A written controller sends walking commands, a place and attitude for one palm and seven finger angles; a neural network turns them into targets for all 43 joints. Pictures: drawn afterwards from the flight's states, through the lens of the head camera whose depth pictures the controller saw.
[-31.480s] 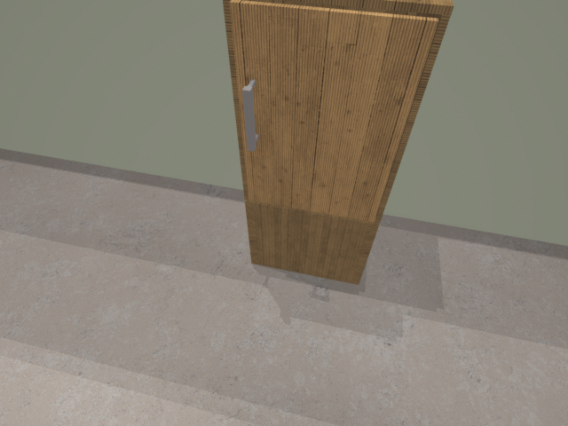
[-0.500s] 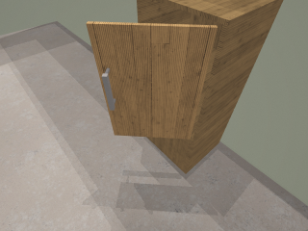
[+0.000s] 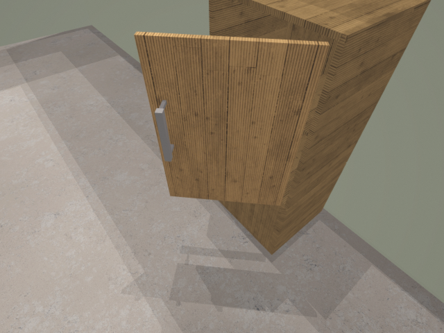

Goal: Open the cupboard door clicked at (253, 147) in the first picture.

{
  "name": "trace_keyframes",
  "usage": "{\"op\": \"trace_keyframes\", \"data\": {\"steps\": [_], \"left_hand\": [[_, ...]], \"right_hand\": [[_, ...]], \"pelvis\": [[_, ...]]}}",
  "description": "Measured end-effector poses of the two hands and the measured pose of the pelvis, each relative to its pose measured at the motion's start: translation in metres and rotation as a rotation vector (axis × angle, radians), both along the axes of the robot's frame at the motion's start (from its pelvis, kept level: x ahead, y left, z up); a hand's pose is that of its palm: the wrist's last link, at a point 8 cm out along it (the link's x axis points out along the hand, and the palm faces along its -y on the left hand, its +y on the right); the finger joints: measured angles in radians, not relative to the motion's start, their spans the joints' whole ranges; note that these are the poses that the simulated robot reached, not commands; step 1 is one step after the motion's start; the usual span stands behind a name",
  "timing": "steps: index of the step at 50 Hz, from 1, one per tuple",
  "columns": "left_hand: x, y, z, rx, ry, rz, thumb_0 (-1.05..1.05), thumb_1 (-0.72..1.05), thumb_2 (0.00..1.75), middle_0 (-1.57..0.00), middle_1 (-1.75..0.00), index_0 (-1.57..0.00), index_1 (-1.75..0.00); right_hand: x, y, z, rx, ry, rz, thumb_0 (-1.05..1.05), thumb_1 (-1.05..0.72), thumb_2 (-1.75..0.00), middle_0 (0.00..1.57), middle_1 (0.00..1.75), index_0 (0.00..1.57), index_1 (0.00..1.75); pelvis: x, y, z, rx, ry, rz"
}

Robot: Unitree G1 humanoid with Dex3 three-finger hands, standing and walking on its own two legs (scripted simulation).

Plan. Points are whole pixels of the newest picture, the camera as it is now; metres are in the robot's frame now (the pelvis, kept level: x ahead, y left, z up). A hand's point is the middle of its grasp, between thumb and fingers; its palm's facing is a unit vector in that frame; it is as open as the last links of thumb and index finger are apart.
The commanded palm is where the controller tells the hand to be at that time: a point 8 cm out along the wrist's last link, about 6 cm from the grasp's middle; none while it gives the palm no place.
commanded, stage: look again from close up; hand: left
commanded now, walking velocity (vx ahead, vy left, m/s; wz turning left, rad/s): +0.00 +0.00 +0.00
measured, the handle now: (166, 132) +0.61 +0.20 -0.01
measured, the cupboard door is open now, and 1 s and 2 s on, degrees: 45 45 45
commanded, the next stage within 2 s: shuffle to correct the standing spot in 0.26 s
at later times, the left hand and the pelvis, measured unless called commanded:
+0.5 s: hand out of the picture +0.06 +0.23 -0.17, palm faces +0.00 -0.96 -0.29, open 7.4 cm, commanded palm none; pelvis +0.01 +0.00 +0.00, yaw +0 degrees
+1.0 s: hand out of the picture +0.10 +0.20 -0.20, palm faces +0.02 -0.98 -0.20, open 7.3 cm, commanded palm none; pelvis +0.08 +0.02 -0.02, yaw +0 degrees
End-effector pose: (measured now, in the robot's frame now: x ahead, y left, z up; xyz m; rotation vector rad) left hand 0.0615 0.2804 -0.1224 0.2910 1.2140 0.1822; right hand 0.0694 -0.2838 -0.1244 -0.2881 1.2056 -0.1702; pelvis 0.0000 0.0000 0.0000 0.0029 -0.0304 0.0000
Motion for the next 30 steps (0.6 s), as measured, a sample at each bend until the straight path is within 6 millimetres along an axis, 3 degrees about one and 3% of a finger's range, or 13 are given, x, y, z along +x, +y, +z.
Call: {"op": "trace_keyframes", "data": {"steps": [10,19,24,30], "left_hand": [[-0.004,0.004,-0.001,0.002,0.013,0.013,0.0,0.9,0.9,-0.2,-0.3,-0.2,-0.3],[-0.005,0.005,-0.002,-0.004,0.018,0.014,0.0,0.9,0.9,-0.2,-0.3,-0.2,-0.3],[-0.01,-0.002,-0.006,-0.017,0.032,0.027,0.0,0.9,0.9,-0.2,-0.3,-0.2,-0.3],[-0.028,-0.022,-0.023,-0.086,0.094,0.055,0.0,0.9,0.9,-0.2,-0.3,-0.2,-0.3]], "right_hand": [[0.008,-0.002,0.004,-0.014,-0.008,0.007,0.0,-0.9,-0.9,0.2,0.3,0.2,0.3],[0.004,0.001,0.004,-0.012,0.004,0.006,0.0,-0.9,-0.9,0.2,0.3,0.2,0.3],[-0.006,0.009,-0.001,0.0,0.031,-0.002,0.0,-0.9,-0.9,0.2,0.3,0.2,0.3],[-0.031,0.035,-0.015,0.053,0.113,-0.03,0.0,-0.9,-0.9,0.2,0.3,0.2,0.3]], "pelvis": [[0.004,0.001,0.001,-0.001,-0.005,0.002],[0.004,0.002,0.001,-0.001,-0.005,0.002],[0.008,0.003,0.0,-0.003,-0.004,0.0],[0.021,0.007,-0.004,-0.01,-0.001,-0.011]]}}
